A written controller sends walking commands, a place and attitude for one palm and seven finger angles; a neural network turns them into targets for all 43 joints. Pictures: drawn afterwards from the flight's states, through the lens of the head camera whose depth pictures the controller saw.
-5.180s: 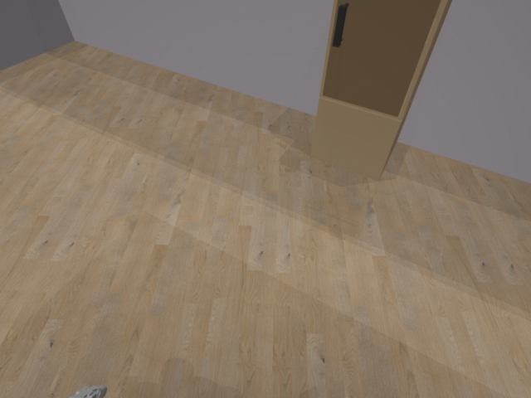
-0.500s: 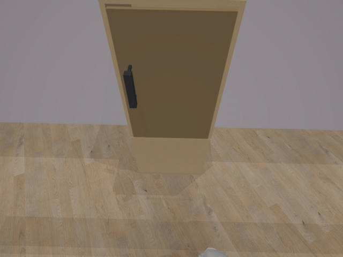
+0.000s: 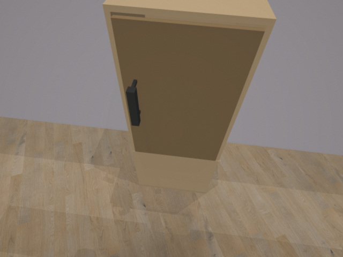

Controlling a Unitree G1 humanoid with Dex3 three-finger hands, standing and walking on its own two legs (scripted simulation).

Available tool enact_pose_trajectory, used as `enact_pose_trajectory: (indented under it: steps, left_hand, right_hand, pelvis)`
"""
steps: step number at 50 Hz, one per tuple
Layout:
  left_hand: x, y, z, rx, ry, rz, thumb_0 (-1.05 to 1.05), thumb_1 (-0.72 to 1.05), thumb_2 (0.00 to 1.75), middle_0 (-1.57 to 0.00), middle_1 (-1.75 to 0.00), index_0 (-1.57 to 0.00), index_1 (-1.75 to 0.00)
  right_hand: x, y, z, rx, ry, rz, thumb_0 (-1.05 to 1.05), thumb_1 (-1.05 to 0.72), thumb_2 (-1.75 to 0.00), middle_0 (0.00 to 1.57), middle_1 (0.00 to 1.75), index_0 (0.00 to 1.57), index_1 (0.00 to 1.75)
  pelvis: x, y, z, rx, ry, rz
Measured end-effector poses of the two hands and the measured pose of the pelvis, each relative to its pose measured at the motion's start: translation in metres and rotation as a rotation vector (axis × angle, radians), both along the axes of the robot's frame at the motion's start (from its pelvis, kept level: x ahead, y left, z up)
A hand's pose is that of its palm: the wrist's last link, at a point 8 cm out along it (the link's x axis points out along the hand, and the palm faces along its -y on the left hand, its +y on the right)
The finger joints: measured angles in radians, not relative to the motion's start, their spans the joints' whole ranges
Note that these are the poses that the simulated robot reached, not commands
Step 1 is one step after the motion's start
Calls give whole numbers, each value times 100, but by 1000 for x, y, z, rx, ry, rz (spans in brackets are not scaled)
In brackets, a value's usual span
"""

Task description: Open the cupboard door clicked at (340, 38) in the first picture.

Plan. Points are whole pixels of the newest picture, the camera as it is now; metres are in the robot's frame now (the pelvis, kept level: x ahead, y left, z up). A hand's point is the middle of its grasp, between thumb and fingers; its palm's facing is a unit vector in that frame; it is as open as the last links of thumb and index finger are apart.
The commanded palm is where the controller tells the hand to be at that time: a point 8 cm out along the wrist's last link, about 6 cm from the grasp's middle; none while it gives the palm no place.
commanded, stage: come to a stop and stand still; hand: left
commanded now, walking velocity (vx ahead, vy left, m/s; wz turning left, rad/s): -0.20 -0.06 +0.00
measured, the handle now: (135, 103) +0.55 +0.18 +0.00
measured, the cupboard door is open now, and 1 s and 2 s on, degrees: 0 0 0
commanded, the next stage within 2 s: look again from close up in 0.78 s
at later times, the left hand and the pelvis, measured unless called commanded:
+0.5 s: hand out of the picture -0.01 +0.14 -0.17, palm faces +0.08 -0.97 -0.22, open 7.3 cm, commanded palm none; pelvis -0.04 -0.04 +0.00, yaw +2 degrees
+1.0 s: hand out of the picture -0.09 +0.13 -0.17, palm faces +0.06 -0.98 -0.18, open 7.4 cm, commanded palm none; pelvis -0.06 -0.03 +0.00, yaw +2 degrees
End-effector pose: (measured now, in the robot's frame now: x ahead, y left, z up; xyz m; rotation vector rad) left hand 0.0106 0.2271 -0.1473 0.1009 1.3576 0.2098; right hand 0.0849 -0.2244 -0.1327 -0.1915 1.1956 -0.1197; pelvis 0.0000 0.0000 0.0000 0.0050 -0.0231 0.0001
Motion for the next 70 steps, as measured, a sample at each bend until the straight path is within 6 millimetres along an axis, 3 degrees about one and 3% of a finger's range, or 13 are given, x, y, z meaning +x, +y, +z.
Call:
enact_pose_trajectory:
  steps: [5,11,17,22,26,31,41,50,59,70]
  left_hand:
    - [-1,2,6,26,15,-3,0,91,90,-20,-30,-20,-29]
    - [-5,-5,15,98,-28,-25,0,91,90,-20,-30,-20,-29]
    - [-19,-26,26,93,-30,-32,0,91,90,-20,-30,-20,-29]
    - [-25,-40,22,52,-41,-34,0,91,90,-20,-30,-20,-29]
    - [-32,-38,11,24,-46,-13,0,92,90,-20,-30,-20,-30]
    - [-45,-38,11,2,-35,2,0,92,90,-20,-30,-20,-29]
    - [-89,-45,13,-13,59,4,0,91,90,-20,-30,-20,-29]
    - [-110,-45,8,-19,82,-13,0,91,90,-20,-30,-20,-29]
    - [-84,-25,13,4,3,-13,0,91,90,-20,-30,-20,-29]
    - [-66,-16,16,19,-13,-28,0,91,90,-20,-30,-20,-29]
  right_hand:
    - [12,3,-1,21,-17,15,0,-91,-89,20,30,20,30]
    - [2,-21,-18,64,-21,-9,0,-91,-89,20,30,20,30]
    - [-31,-47,-18,55,51,-40,0,-91,-89,20,30,20,30]
    - [-67,-55,-11,26,110,-49,0,-91,-89,20,30,20,30]
    - [-96,-52,-11,-3,157,-39,0,-91,-89,19,30,20,30]
    - [-128,-40,-2,7,216,-21,0,-91,-89,20,30,20,30]
    - [-156,-20,-5,57,237,-45,0,-91,-89,20,30,20,30]
    - [-160,-13,-14,69,205,-43,0,-91,-89,20,30,20,30]
    - [-150,6,-14,80,163,-16,1,-92,-89,20,30,20,30]
    - [-137,0,-11,60,154,-16,1,-92,-89,20,30,20,30]
  pelvis:
    - [-6,-6,2,6,8,-1]
    - [-18,-28,-6,29,8,-3]
    - [-28,-40,2,21,-1,20]
    - [-36,-44,6,17,11,27]
    - [-44,-42,2,-11,14,43]
    - [-53,-42,9,-2,4,39]
    - [-61,-38,12,1,4,27]
    - [-65,-27,4,-17,10,32]
    - [-59,-14,5,2,2,35]
    - [-53,-12,7,7,-2,27]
